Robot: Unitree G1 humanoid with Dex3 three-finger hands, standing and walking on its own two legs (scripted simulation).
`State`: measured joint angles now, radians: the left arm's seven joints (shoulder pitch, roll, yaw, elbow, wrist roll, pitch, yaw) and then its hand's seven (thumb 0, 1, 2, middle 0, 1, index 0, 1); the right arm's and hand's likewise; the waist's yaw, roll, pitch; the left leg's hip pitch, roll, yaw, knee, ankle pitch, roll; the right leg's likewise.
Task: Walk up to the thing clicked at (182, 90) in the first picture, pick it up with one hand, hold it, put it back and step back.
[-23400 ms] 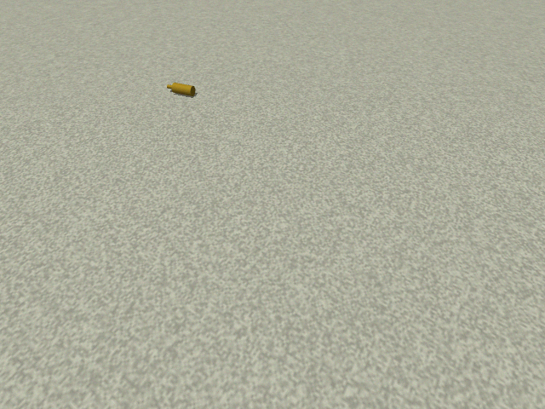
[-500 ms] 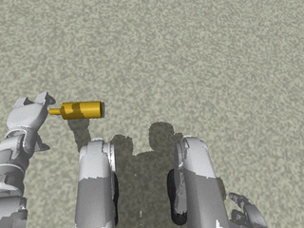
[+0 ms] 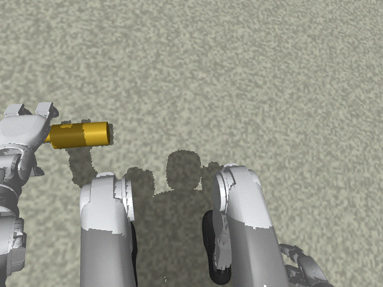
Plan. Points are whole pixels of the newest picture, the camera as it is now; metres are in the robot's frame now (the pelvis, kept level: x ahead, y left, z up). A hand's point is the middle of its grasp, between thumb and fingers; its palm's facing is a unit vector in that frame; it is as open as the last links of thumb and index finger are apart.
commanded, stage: rise first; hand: left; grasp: from above
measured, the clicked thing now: (72, 135) +0.47 +0.29 -0.31
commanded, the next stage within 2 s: none
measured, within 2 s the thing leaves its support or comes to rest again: neither
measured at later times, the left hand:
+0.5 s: hand (47, 141) +0.42 +0.31 -0.19, palm faces -0.46 -0.07 -0.89, open 14.0 cm
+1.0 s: hand (51, 139) +0.42 +0.31 -0.21, palm faces -0.45 -0.08 -0.89, open 14.2 cm
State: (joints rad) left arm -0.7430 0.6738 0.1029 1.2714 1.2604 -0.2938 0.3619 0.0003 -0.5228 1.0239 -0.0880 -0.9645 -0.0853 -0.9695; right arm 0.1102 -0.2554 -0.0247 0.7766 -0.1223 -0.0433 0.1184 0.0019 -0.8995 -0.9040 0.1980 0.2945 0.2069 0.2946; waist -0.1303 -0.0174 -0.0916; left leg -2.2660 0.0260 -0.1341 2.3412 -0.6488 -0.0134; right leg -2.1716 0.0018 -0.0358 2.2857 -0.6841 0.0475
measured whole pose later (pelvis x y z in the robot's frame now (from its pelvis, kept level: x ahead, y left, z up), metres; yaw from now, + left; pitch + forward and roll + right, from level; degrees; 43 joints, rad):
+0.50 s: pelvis +0.01 +0.00 -0.02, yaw -1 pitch +33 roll -7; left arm -0.80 0.70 0.13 1.36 1.28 -0.28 0.43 0.00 -0.51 1.00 -0.08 -1.00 -0.09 -1.00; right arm 0.10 -0.26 0.00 0.79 -0.16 -0.05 0.13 0.00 -0.90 -0.90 0.20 0.29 0.21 0.29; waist -0.16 -0.02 -0.07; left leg -2.32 0.03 -0.15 2.41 -0.68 -0.03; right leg -2.23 0.01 -0.04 2.35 -0.71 0.05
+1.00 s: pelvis +0.01 +0.00 -0.03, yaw -1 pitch +32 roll -7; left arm -0.83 0.73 0.14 1.41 1.29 -0.30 0.45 0.00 -0.55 1.04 -0.10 -0.98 -0.08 -0.99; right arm 0.09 -0.27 0.02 0.79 -0.18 -0.06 0.14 0.00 -0.90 -0.91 0.20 0.29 0.21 0.29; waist -0.18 -0.03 -0.04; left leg -2.34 0.02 -0.17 2.44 -0.68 -0.03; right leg -2.25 0.02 -0.05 2.38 -0.71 0.05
